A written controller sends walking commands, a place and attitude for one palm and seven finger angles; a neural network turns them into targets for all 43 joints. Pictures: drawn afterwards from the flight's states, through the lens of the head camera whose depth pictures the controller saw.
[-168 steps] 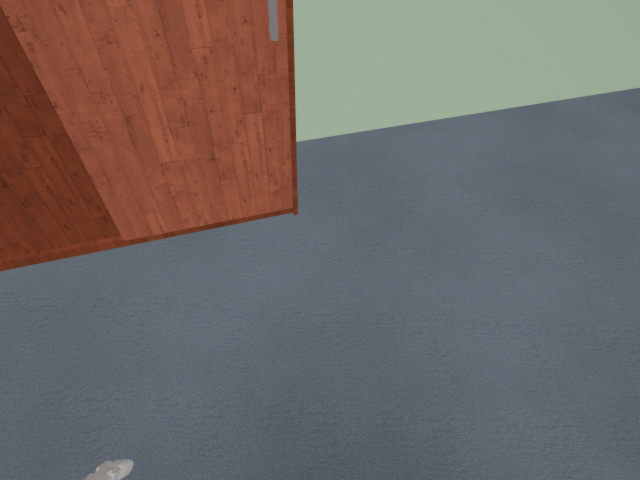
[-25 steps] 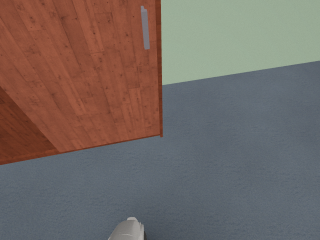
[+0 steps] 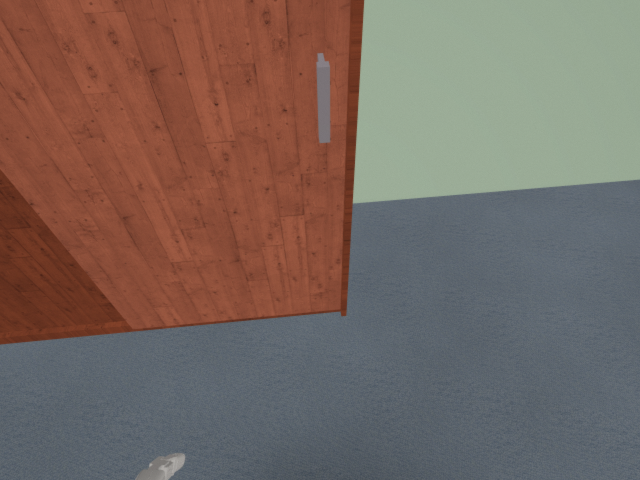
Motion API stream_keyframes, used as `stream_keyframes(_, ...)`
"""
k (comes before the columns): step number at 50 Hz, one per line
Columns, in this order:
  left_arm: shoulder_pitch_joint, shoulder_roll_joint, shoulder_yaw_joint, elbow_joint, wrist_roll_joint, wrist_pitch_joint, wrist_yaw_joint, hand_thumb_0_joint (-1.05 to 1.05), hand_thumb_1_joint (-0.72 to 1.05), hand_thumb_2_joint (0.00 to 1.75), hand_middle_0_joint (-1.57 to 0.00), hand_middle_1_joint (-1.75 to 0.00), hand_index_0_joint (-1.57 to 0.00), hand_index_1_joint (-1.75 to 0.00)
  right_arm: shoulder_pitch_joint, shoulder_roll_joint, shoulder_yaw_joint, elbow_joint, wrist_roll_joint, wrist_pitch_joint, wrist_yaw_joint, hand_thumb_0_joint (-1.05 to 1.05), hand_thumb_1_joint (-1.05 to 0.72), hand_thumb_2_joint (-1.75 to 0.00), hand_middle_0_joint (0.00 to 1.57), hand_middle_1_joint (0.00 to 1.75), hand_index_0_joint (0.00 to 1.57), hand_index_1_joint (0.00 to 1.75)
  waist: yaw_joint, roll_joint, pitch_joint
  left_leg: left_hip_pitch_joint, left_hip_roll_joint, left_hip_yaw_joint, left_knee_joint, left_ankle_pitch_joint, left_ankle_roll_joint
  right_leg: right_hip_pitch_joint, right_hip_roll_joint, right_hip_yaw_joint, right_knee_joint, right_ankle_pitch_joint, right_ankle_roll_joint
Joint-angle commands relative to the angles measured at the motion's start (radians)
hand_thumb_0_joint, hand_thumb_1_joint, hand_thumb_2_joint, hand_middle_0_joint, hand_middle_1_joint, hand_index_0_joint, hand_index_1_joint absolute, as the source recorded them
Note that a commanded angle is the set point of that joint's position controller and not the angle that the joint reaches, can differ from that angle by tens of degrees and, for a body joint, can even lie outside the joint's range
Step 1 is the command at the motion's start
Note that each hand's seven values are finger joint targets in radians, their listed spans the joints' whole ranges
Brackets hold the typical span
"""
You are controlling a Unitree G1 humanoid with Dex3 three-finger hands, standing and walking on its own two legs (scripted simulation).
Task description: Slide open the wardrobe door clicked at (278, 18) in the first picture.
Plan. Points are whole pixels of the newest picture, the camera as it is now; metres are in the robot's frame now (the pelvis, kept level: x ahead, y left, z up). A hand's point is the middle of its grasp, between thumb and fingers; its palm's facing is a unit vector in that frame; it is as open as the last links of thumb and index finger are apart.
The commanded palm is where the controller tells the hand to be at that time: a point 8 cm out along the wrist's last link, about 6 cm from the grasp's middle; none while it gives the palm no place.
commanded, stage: take the last steps up to it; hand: right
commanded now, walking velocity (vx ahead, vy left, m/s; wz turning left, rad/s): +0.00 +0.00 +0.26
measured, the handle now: (322, 99) +0.72 +0.02 +0.10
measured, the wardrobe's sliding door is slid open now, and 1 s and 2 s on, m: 0.00 0.00 0.00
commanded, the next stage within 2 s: come to a stop and stand still in 0.86 s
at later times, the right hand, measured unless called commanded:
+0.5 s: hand out of the picture +0.16 -0.16 -0.15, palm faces -0.18 +0.97 -0.17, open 7.4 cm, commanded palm none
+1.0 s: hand out of the picture +0.13 -0.13 -0.19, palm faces -0.03 +0.99 -0.13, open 7.3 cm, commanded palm none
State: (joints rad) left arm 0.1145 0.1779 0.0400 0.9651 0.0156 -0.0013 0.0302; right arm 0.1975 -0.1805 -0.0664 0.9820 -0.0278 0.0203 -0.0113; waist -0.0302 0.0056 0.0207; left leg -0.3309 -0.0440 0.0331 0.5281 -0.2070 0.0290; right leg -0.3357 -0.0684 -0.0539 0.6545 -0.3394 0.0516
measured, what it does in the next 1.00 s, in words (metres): walks ahead: right foot, then left foot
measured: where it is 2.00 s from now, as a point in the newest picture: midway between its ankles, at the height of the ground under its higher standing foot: outside the picture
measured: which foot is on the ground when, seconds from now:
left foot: down 0.00-0.02, up 0.04-0.54, down 0.56-0.98, up 1.00-1.00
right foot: up 0.00-0.00, down 0.02-0.56, up 0.58-0.94, down 0.96-1.00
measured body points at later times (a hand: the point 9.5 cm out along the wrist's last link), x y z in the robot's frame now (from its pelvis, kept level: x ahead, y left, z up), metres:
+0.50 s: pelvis +0.05 +0.01 +0.02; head +0.07 +0.00 +0.46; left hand -0.08 +0.22 -0.13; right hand +0.17 -0.21 -0.14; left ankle +0.05 +0.14 -0.70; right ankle +0.01 -0.11 -0.73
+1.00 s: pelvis +0.17 +0.04 +0.00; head +0.18 +0.02 +0.45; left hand +0.22 +0.29 -0.14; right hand +0.13 -0.18 -0.17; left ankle +0.07 +0.14 -0.72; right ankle +0.24 -0.04 -0.73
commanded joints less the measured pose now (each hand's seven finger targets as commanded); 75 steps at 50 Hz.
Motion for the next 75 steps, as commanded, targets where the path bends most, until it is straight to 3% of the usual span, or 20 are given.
stream_keyframes(1, 0.186, 0.189, 0.030, -0.020, 0.008, -0.017, 0.005, 0.00, 0.90, 0.90, -0.20, -0.30, -0.20, -0.30, 0.029, -0.073, -0.018, -0.095, 0.019, -0.001, 0.003, 0.00, -0.90, -0.90, 0.20, 0.30, 0.20, 0.30, 0.053, -0.263, -0.026, -0.182, 0.036, -0.055, 0.109, -0.175, -0.025, 0.235, -0.286, 0.303, -0.374, 0.187, -0.126)
stream_keyframes(2, 0.158, 0.207, 0.035, -0.030, 0.011, -0.012, 0.009, 0.00, 0.90, 0.90, -0.20, -0.30, -0.20, -0.30, 0.006, -0.091, -0.020, -0.101, 0.011, 0.008, 0.000, 0.00, -0.90, -0.90, 0.20, 0.30, 0.20, 0.30, 0.059, -0.363, 0.013, -0.193, 0.027, -0.029, 0.312, -0.349, -0.047, 0.149, -0.371, 0.376, -0.431, 0.248, -0.193)
stream_keyframes(3, 0.129, 0.174, 0.026, -0.038, 0.015, -0.014, 0.016, 0.00, 0.90, 0.90, -0.20, -0.30, -0.20, -0.30, -0.006, -0.117, -0.030, -0.090, 0.002, 0.013, 0.002, 0.00, -0.90, -0.90, 0.20, 0.30, 0.20, 0.30, 0.056, -0.249, 0.048, -0.175, 0.049, -0.080, 0.445, -0.327, -0.047, 0.083, -0.350, 0.347, -0.427, 0.290, -0.214)
stream_keyframes(5, 0.079, 0.144, 0.010, -0.049, 0.015, -0.023, 0.017, 0.00, 0.90, 0.90, -0.20, -0.30, -0.20, -0.30, 0.053, -0.093, -0.034, -0.057, 0.003, 0.008, 0.013, 0.00, -0.90, -0.90, 0.20, 0.30, 0.20, 0.30, 0.010, -0.129, 0.022, -0.178, 0.063, -0.072, 0.538, -0.226, -0.057, 0.124, -0.258, 0.196, -0.389, 0.362, -0.189)
stream_keyframes(8, 0.162, 0.134, 0.012, -0.020, 0.012, -0.042, 0.014, 0.00, 0.90, 0.90, -0.20, -0.30, -0.20, -0.30, 0.065, -0.077, -0.022, -0.035, 0.000, 0.000, 0.024, 0.00, -0.90, -0.90, 0.20, 0.30, 0.20, 0.30, 0.037, -0.133, -0.037, -0.227, 0.069, -0.042, 0.566, -0.158, -0.067, 0.258, -0.223, 0.127, -0.400, 0.356, -0.170)
stream_keyframes(18, 0.370, 0.138, 0.028, 0.110, 0.021, -0.051, 0.011, 0.00, 0.90, 0.90, -0.20, -0.30, -0.20, -0.30, -0.097, -0.045, 0.004, -0.026, 0.002, -0.011, 0.042, 0.00, -0.90, -0.90, 0.20, 0.30, 0.20, 0.30, 0.108, -0.160, 0.018, -0.221, 0.119, 0.025, 0.313, -0.183, -0.049, 0.360, -0.275, 0.100, -0.421, 0.366, -0.195)
stream_keyframes(25, 0.317, 0.134, 0.029, 0.144, 0.019, -0.036, -0.001, 0.00, 0.90, 0.90, -0.20, -0.30, -0.20, -0.30, 0.011, -0.036, 0.002, 0.035, 0.006, -0.030, 0.035, 0.00, -0.90, -0.90, 0.20, 0.30, 0.20, 0.30, 0.026, -0.139, 0.025, 0.143, 0.065, 0.112, -0.050, -0.046, -0.019, 0.136, -0.222, 0.035, -0.334, 0.084, -0.131)
stream_keyframes(26, 0.315, 0.111, 0.025, 0.147, 0.012, -0.038, -0.006, 0.00, 0.90, 0.90, -0.20, -0.30, -0.20, -0.30, 0.086, -0.063, -0.005, 0.064, 0.005, -0.038, 0.029, 0.00, -0.90, -0.90, 0.20, 0.30, 0.20, 0.30, -0.008, -0.081, 0.002, 0.286, 0.089, 0.077, -0.119, -0.011, -0.003, 0.050, -0.180, -0.006, -0.233, 0.036, -0.101)
stream_keyframes(28, 0.257, 0.023, 0.000, 0.091, 0.001, -0.035, -0.017, 0.00, 0.90, 0.90, -0.20, -0.30, -0.20, -0.30, 0.274, -0.224, -0.034, 0.114, 0.009, -0.053, 0.006, 0.00, -0.90, -0.90, 0.20, 0.30, 0.20, 0.30, -0.083, 0.274, -0.023, 0.488, 0.452, -0.400, -0.313, -0.193, 0.145, -0.316, -0.018, -0.118, 0.250, -0.295, -0.034)
stream_keyframes(30, 0.193, 0.050, 0.019, 0.079, 0.008, -0.019, -0.021, 0.00, 0.90, 0.90, -0.20, -0.30, -0.20, -0.30, 0.210, -0.181, -0.026, 0.103, 0.016, -0.055, -0.004, 0.00, -0.90, -0.90, 0.20, 0.30, 0.20, 0.30, -0.057, 0.221, 0.075, 0.268, 0.440, -0.419, -0.410, -0.400, 0.173, -0.343, -0.057, 0.003, 0.433, -0.181, -0.052)
stream_keyframes(33, 0.281, 0.010, 0.024, 0.123, 0.016, -0.011, -0.027, 0.00, 0.90, 0.90, -0.20, -0.30, -0.20, -0.30, 0.085, -0.063, 0.006, 0.067, 0.010, -0.067, -0.014, 0.00, -0.90, -0.90, 0.20, 0.30, 0.20, 0.30, 0.047, 0.092, 0.104, 0.134, 0.330, -0.140, -0.377, -0.106, 0.124, -0.238, -0.089, -0.002, 0.402, -0.009, -0.028)
stream_keyframes(43, 0.129, -0.001, 0.012, 0.053, 0.005, -0.027, -0.043, 0.00, 0.90, 0.90, -0.20, -0.30, -0.20, -0.30, 0.172, -0.096, 0.011, 0.104, 0.002, -0.086, -0.012, 0.00, -0.90, -0.90, 0.20, 0.30, 0.20, 0.30, 0.026, 0.144, 0.086, 0.195, 0.312, -0.055, -0.280, 0.249, 0.130, -0.108, -0.035, -0.059, 0.042, 0.060, -0.033)
stream_keyframes(46, 0.196, 0.027, 0.009, 0.079, 0.007, -0.041, -0.035, 0.00, 0.90, 0.90, -0.20, -0.30, -0.20, -0.30, 0.170, -0.091, 0.009, 0.115, 0.008, -0.076, -0.013, 0.00, -0.90, -0.90, 0.20, 0.30, 0.20, 0.30, 0.069, 0.073, 0.060, 0.131, 0.262, -0.016, -0.151, 0.216, 0.084, 0.120, 0.000, -0.088, -0.133, 0.171, -0.045)
stream_keyframes(47, 0.277, 0.069, 0.018, 0.103, 0.010, -0.049, -0.030, 0.00, 0.90, 0.90, -0.20, -0.30, -0.20, -0.30, 0.185, -0.073, 0.013, 0.118, 0.010, -0.072, -0.010, 0.00, -0.90, -0.90, 0.20, 0.30, 0.20, 0.30, 0.096, -0.050, 0.011, 0.071, 0.209, 0.018, 0.006, 0.186, 0.052, 0.269, -0.026, -0.041, -0.185, 0.255, -0.062)
stream_keyframes(49, 0.381, 0.195, 0.031, 0.120, 0.013, -0.043, -0.009, 0.00, 0.90, 0.90, -0.20, -0.30, -0.20, -0.30, 0.210, -0.013, 0.028, 0.086, 0.018, -0.064, -0.009, 0.00, -0.90, -0.90, 0.20, 0.30, 0.20, 0.30, 0.110, -0.336, -0.089, -0.121, 0.054, 0.094, 0.422, -0.410, -0.024, 0.395, -0.374, 0.354, -0.347, 0.477, -0.233)
stream_keyframes(52, 0.155, 0.107, -0.004, 0.075, 0.005, -0.036, 0.015, 0.00, 0.90, 0.90, -0.20, -0.30, -0.20, -0.30, 0.162, -0.003, 0.034, 0.116, 0.014, -0.035, -0.016, 0.00, -0.90, -0.90, 0.20, 0.30, 0.20, 0.30, 0.038, -0.104, 0.053, -0.044, 0.150, -0.035, 0.426, -0.320, -0.039, 0.103, -0.314, 0.211, -0.380, 0.565, -0.222)
stream_keyframes(66, 0.062, 0.121, 0.047, 0.041, 0.000, 0.012, -0.002, 0.00, 0.90, 0.90, -0.20, -0.30, -0.20, -0.30, 0.203, -0.024, 0.009, 0.055, 0.002, -0.002, -0.025, 0.00, -0.90, -0.90, 0.20, 0.30, 0.20, 0.30, -0.006, -0.129, -0.038, 0.153, 0.101, 0.048, -0.016, 0.005, -0.061, 0.039, -0.169, 0.035, -0.237, 0.282, -0.141)
stream_keyframes(68, 0.098, 0.018, 0.029, 0.022, -0.014, 0.019, -0.016, 0.00, 0.90, 0.90, -0.20, -0.30, -0.20, -0.30, 0.145, -0.135, 0.006, 0.029, -0.007, -0.025, -0.031, 0.00, -0.90, -0.90, 0.20, 0.30, 0.20, 0.30, 0.028, 0.171, -0.005, 0.111, 0.334, -0.242, -0.229, 0.088, 0.021, -0.036, -0.006, -0.060, -0.071, -0.058, -0.035)
stream_keyframes(70, 0.072, 0.038, 0.032, 0.010, -0.003, 0.047, -0.023, 0.00, 0.90, 0.90, -0.20, -0.30, -0.20, -0.30, 0.086, -0.195, -0.009, -0.010, -0.003, -0.023, -0.026, 0.00, -0.90, -0.90, 0.20, 0.30, 0.20, 0.30, 0.000, 0.270, 0.027, -0.047, 0.408, -0.343, -0.358, -0.170, 0.104, -0.015, 0.021, 0.006, 0.103, -0.181, -0.034)
stream_keyframes(75, 0.134, 0.077, 0.036, 0.038, 0.004, 0.043, -0.029, 0.00, 0.90, 0.90, -0.20, -0.30, -0.20, -0.30, 0.059, -0.165, -0.015, -0.020, 0.000, -0.027, -0.028, 0.00, -0.90, -0.90, 0.20, 0.30, 0.20, 0.30, 0.008, 0.140, 0.008, 0.126, 0.361, -0.216, -0.261, 0.101, 0.107, -0.118, 0.029, 0.047, 0.290, -0.052, -0.017)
